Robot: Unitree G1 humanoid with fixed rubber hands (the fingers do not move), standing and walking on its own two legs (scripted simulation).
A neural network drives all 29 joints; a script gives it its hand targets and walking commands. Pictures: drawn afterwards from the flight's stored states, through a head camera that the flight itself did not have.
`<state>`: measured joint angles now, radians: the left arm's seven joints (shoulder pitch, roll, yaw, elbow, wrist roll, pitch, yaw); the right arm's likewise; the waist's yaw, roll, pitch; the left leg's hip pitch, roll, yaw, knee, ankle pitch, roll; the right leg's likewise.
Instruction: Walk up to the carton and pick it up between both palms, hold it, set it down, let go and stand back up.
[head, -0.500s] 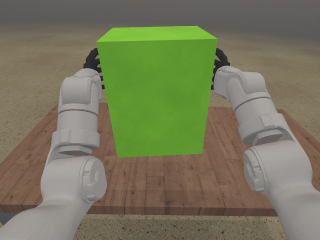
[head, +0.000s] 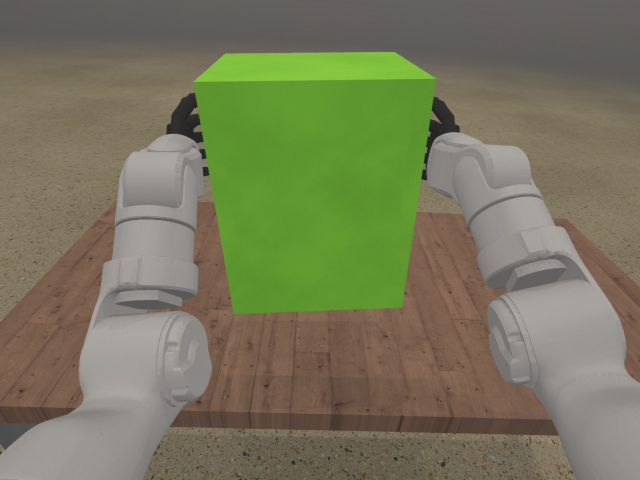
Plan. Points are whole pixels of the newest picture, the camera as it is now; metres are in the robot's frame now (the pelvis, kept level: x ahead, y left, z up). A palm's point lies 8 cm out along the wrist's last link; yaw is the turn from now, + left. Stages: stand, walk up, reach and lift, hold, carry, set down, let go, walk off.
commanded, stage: hold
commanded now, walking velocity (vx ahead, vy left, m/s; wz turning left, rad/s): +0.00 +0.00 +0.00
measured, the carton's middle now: (314, 182) +0.38 -0.01 +0.28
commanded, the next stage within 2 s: none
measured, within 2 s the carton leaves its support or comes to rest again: neither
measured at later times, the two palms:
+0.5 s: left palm (191, 133) +0.37 +0.13 +0.34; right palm (459, 144) +0.36 -0.17 +0.34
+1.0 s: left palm (192, 157) +0.38 +0.13 +0.31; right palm (452, 153) +0.36 -0.17 +0.33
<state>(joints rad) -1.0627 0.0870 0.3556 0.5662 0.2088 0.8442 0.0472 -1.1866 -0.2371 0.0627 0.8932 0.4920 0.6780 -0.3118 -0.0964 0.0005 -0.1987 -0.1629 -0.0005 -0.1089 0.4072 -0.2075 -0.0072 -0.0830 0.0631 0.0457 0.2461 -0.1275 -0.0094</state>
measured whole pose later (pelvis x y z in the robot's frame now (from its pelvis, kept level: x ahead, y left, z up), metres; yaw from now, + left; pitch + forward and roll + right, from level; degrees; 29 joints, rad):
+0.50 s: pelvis +0.00 +0.00 +0.00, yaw -1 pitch -1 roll -2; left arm -1.14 0.09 0.41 0.67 0.21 0.82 0.06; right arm -1.24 -0.24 0.05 0.96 0.46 0.69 -0.30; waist -0.07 0.03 -0.24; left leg -0.17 0.00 -0.09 0.38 -0.19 -0.01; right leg -0.11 0.06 0.06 0.26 -0.12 -0.01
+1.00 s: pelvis +0.00 +0.01 +0.00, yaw -1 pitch -1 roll -2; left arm -1.03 0.05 0.35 0.52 0.20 0.85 0.08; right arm -1.19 -0.26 0.06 0.88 0.50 0.70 -0.30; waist -0.10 0.01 -0.22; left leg -0.18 -0.01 -0.09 0.40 -0.20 0.00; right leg -0.11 0.06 0.07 0.25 -0.12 0.00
